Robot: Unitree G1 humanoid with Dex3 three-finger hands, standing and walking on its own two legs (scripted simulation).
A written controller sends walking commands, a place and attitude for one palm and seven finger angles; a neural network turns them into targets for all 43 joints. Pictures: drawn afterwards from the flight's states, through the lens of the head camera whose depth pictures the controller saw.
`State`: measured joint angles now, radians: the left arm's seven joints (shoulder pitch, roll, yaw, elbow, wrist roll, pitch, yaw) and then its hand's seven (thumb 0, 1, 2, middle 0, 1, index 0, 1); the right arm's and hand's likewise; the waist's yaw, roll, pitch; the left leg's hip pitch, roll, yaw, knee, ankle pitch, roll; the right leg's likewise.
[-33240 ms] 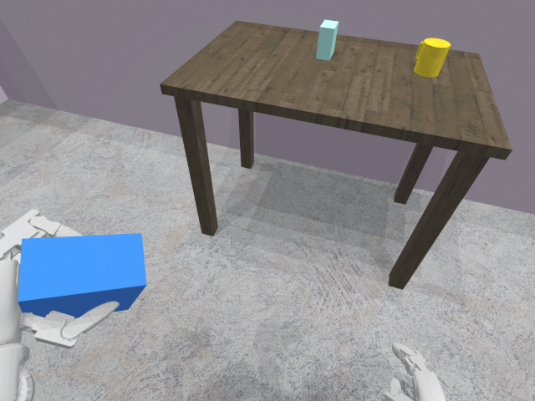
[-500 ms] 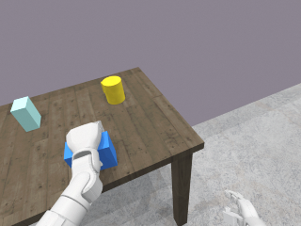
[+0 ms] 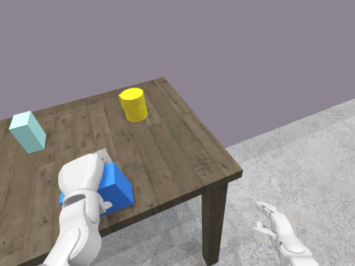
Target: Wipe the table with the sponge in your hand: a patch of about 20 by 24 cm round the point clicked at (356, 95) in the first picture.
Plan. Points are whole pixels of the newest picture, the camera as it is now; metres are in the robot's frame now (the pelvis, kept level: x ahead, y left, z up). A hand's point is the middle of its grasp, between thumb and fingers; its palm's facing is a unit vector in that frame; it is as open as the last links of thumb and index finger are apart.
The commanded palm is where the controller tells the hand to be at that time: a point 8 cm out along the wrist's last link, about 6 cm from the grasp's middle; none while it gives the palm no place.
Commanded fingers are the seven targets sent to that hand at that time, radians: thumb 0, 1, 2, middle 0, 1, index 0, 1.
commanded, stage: slide back across to the middle lane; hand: left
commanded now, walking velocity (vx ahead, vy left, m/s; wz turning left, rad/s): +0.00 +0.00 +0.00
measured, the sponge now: (103, 195) +0.26 +0.22 +0.05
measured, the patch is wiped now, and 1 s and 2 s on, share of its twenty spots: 1.00 1.00 1.00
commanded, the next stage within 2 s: wipe forward along the middle lane in 0.12 s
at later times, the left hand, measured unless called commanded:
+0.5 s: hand (84, 185) +0.26 +0.26 +0.08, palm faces +0.02 -0.06 -1.00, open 9.8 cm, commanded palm +0.24 +0.27 +0.12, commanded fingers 0.00 0.10 1.30 -1.20 -1.60 -1.20 -1.60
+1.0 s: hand (83, 172) +0.29 +0.28 +0.08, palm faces -0.03 -0.04 -1.00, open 9.8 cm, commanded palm +0.27 +0.29 +0.11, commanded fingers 0.00 0.10 1.30 -1.20 -1.60 -1.20 -1.60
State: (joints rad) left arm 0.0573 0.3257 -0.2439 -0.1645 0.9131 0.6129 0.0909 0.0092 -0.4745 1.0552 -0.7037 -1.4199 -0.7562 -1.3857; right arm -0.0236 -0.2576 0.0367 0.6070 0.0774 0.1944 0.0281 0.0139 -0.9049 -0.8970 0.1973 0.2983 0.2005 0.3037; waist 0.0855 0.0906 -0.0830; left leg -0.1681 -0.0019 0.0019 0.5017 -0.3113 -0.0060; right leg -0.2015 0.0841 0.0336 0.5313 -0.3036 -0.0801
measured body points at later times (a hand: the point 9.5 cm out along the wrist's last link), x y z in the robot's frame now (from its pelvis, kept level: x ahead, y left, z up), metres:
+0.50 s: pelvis -0.03 +0.00 +0.00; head -0.05 -0.05 +0.45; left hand +0.25 +0.25 +0.14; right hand +0.20 -0.22 -0.09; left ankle -0.03 +0.13 -0.73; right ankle -0.01 -0.07 -0.73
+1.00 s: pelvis -0.03 -0.02 +0.00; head -0.03 -0.07 +0.44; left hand +0.29 +0.27 +0.14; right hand +0.17 -0.25 -0.12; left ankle -0.03 +0.13 -0.73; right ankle -0.01 -0.07 -0.73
